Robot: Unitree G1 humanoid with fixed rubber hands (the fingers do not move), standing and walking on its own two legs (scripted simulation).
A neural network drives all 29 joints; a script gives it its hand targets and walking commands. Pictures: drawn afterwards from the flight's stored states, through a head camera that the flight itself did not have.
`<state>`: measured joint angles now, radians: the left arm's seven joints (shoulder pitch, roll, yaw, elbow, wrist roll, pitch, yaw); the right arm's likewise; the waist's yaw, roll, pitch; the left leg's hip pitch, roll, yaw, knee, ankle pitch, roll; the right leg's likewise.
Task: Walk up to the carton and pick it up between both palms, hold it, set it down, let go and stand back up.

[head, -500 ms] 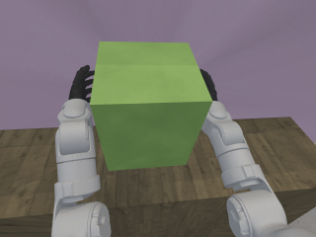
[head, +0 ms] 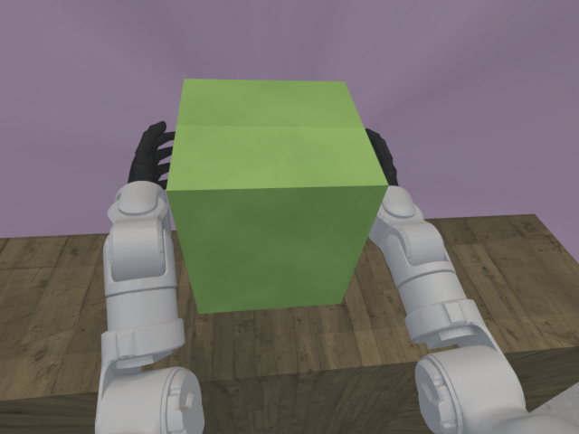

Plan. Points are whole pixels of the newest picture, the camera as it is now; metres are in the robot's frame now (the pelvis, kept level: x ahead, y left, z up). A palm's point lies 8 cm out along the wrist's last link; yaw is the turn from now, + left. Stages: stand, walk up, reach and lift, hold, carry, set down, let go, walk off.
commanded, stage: hold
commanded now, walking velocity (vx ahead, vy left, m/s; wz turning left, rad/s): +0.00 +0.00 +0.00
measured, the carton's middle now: (269, 201) +0.37 +0.00 +0.15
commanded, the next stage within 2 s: none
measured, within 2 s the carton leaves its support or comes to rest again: neither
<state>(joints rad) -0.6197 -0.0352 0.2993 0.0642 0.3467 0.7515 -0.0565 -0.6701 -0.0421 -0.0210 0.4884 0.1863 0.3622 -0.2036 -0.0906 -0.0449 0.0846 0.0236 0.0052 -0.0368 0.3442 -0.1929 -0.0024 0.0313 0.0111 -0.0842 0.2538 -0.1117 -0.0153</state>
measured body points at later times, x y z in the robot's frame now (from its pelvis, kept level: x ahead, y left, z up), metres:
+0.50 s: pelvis +0.00 +0.00 +0.00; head -0.04 +0.03 +0.45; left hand +0.37 +0.15 +0.20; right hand +0.37 -0.15 +0.19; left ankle +0.01 +0.12 -0.75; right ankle +0.03 -0.11 -0.75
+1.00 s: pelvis +0.00 +0.00 +0.00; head -0.04 +0.03 +0.45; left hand +0.38 +0.15 +0.20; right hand +0.37 -0.15 +0.19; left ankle +0.01 +0.12 -0.75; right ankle +0.03 -0.11 -0.75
